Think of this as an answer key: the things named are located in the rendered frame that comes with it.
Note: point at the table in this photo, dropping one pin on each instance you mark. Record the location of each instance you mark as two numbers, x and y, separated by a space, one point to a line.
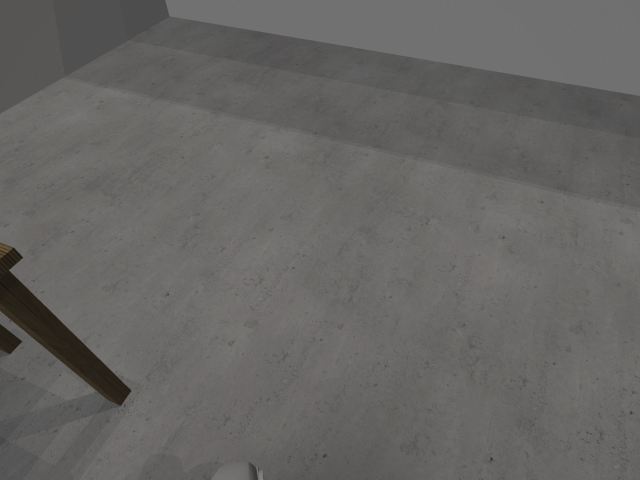
30 314

